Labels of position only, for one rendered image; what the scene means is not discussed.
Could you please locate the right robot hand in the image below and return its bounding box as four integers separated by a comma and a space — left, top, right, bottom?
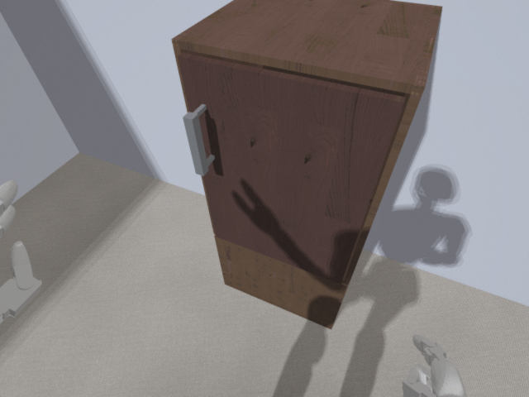
403, 334, 467, 397

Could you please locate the handle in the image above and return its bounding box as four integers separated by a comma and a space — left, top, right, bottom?
183, 104, 215, 176

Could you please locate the cupboard door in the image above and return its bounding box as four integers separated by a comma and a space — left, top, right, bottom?
178, 53, 406, 284

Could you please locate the left robot hand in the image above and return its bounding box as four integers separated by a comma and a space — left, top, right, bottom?
0, 180, 42, 324

